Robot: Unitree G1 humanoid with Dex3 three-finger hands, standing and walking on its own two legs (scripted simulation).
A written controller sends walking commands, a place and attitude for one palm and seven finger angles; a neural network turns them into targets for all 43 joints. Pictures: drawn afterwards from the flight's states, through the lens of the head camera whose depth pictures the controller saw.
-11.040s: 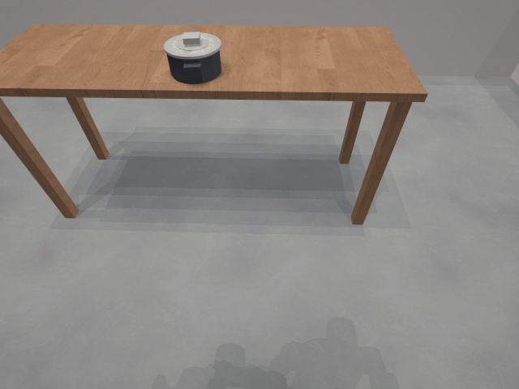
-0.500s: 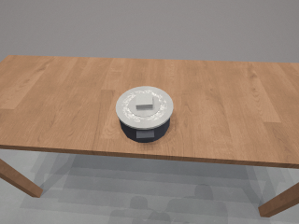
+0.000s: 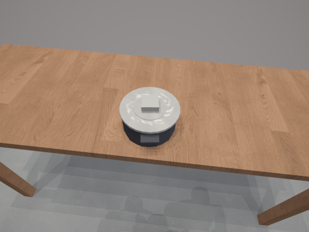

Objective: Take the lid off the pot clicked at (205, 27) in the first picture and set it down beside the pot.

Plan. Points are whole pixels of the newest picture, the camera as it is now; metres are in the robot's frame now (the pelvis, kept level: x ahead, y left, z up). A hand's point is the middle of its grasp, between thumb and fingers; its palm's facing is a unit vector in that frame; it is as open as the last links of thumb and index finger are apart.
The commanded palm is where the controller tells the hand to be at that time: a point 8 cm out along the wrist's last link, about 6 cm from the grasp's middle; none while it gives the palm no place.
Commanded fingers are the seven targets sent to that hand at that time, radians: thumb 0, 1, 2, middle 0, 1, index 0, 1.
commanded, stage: lift the closed hand beside the body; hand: left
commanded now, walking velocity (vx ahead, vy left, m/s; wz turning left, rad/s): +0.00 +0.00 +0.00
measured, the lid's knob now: (150, 102) +0.45 +0.06 +0.08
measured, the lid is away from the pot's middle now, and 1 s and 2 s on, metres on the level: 0.00 0.00 0.00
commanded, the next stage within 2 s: raise the hand higher, near the body in 0.54 s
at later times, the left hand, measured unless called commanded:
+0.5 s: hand out of the picture +0.11 +0.20 -0.02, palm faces +0.25 -0.91 -0.32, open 3.2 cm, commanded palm +0.08 +0.25 +0.02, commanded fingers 0.00 0.90 0.90 -1.30 -1.50 -1.30 -1.50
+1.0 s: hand (65, 208) +0.15 +0.21 +0.04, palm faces +0.26 -0.89 -0.38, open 3.1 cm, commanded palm +0.11 +0.25 +0.08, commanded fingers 0.00 0.90 0.90 -1.30 -1.50 -1.30 -1.50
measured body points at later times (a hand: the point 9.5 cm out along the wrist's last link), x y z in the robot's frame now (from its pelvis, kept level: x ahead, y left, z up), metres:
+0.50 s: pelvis -0.01 -0.02 +0.00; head -0.01 -0.02 +0.45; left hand +0.10 +0.25 +0.00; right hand +0.18 -0.24 -0.07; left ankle +0.06 +0.10 -0.73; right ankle -0.05 -0.13 -0.73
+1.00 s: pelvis +0.02 -0.02 +0.01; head +0.01 -0.04 +0.46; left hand +0.13 +0.25 +0.06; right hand +0.23 -0.24 -0.06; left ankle +0.06 +0.10 -0.73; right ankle -0.05 -0.13 -0.73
